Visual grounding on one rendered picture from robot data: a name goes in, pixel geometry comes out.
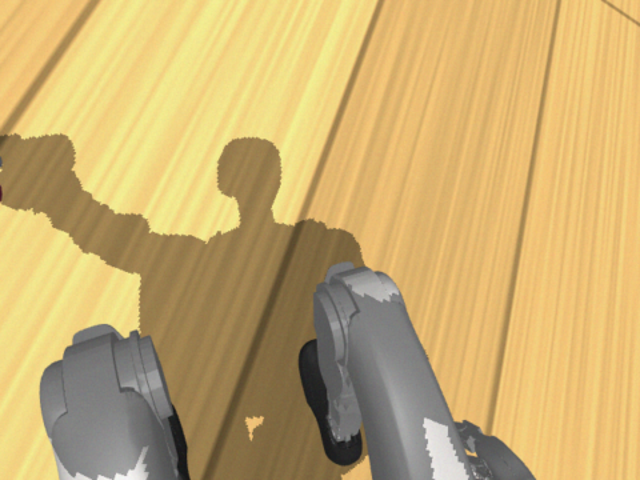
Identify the right robot hand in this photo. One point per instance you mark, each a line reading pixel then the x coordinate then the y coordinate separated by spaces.
pixel 495 460

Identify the right robot foot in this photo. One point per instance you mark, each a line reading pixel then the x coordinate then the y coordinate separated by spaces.
pixel 341 453

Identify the left robot foot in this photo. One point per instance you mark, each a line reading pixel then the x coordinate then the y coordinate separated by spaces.
pixel 180 444

